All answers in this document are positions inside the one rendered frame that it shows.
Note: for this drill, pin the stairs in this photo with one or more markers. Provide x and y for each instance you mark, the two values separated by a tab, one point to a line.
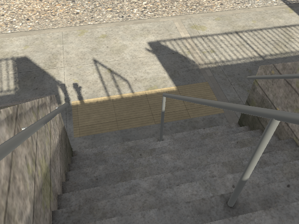
187	178

